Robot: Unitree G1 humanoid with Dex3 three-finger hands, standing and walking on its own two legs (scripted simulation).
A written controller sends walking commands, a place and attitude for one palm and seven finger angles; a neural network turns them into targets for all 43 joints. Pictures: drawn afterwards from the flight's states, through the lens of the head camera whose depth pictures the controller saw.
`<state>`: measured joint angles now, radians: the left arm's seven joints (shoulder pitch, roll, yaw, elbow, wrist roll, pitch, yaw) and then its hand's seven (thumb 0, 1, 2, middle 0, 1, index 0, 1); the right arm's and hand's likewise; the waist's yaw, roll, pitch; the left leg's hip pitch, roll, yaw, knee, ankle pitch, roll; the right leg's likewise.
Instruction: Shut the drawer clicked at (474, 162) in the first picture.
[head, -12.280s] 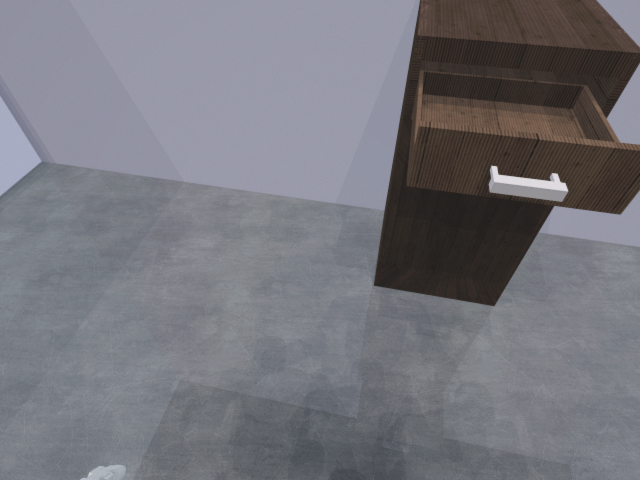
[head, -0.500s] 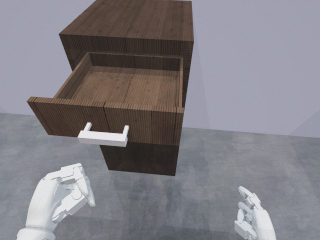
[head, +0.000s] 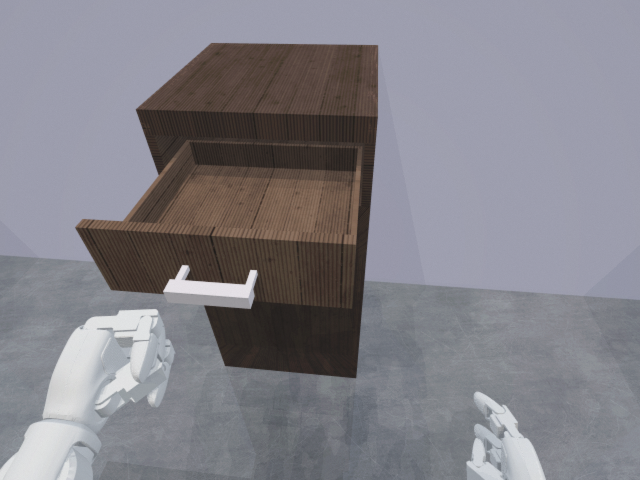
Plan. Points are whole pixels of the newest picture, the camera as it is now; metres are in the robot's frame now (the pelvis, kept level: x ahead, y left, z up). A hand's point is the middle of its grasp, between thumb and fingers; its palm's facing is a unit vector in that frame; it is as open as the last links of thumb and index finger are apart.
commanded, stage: raise the hand and make a fist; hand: left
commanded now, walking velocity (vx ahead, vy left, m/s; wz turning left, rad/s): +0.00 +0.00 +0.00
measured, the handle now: (214, 283) +0.37 +0.20 +0.05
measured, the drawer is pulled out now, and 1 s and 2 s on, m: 0.28 0.28 0.28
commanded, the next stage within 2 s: bring the fist close to the handle in 0.26 s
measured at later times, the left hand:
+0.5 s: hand (161, 365) +0.20 +0.18 +0.13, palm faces +0.05 -1.00 -0.08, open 3.2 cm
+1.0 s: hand (192, 355) +0.24 +0.18 +0.08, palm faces +0.00 -1.00 -0.05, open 3.3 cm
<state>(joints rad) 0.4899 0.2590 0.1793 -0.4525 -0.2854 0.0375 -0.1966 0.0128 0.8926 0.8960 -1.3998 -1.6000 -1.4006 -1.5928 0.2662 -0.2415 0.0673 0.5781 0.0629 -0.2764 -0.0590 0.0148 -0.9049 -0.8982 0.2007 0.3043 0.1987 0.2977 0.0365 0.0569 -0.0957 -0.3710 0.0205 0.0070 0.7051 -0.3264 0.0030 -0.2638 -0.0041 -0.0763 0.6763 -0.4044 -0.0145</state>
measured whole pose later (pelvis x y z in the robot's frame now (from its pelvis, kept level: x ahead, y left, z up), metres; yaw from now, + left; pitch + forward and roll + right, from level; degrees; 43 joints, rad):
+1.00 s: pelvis +0.01 +0.00 -0.01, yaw +0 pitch +4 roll +0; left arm 0.34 0.22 0.16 -0.11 -0.26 -0.18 -0.22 0.01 0.89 0.90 -1.40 -1.60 -1.40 -1.60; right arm 0.25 -0.25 0.03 0.62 0.03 -0.28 -0.05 0.01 -0.91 -0.90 0.20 0.30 0.20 0.30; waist 0.00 0.04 -0.06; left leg -0.46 0.02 0.01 0.75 -0.35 0.00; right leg -0.36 -0.01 -0.07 0.73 -0.43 -0.01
